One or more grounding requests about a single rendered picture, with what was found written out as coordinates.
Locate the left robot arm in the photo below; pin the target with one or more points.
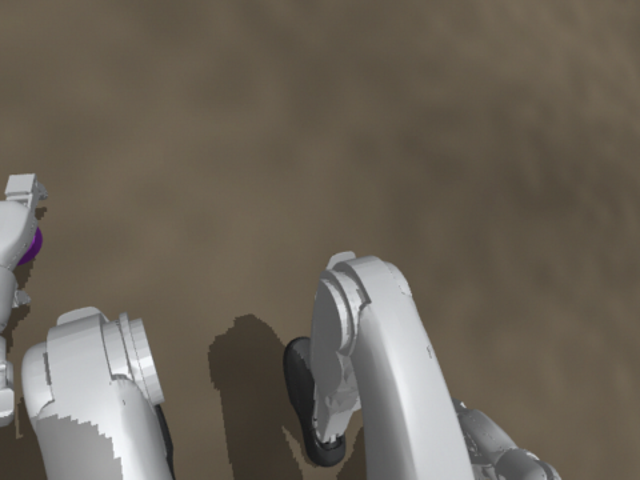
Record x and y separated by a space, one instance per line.
7 287

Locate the right robot hand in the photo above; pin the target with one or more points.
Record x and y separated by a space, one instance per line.
486 442

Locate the right robot arm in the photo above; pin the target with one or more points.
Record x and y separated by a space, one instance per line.
521 464

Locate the left robot foot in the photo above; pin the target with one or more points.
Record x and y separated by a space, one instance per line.
167 439

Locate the right robot foot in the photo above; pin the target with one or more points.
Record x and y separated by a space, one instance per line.
300 386

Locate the left robot hand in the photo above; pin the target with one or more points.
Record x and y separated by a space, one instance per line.
18 224

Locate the tin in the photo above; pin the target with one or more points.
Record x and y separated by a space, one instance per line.
33 249

